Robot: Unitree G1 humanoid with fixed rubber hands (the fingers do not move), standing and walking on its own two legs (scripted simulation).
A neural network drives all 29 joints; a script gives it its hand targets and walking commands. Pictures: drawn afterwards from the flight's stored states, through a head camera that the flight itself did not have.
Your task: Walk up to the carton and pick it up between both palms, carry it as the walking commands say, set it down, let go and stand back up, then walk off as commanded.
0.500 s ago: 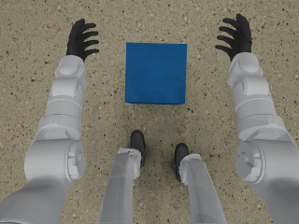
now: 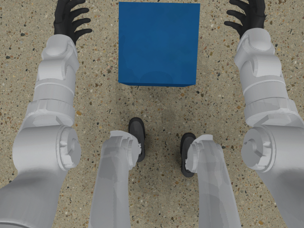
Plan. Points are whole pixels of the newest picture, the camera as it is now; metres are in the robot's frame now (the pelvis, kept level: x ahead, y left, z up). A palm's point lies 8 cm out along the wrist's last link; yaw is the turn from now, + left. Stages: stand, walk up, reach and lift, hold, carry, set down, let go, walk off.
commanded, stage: reach and lift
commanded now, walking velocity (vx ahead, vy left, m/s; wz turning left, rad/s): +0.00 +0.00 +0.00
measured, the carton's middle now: (157, 52) +0.55 +0.03 -0.44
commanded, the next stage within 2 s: none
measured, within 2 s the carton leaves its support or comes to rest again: neither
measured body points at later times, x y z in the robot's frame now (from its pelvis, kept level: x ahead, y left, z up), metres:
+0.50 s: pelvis -0.02 +0.00 -0.12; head +0.35 +0.02 +0.13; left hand +0.53 +0.22 -0.30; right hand +0.54 -0.15 -0.29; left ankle +0.14 +0.11 -0.53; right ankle +0.08 -0.13 -0.53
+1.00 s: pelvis -0.03 -0.01 -0.18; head +0.36 +0.01 +0.04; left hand +0.53 +0.22 -0.38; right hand +0.54 -0.15 -0.37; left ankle +0.14 +0.11 -0.53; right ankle +0.08 -0.13 -0.53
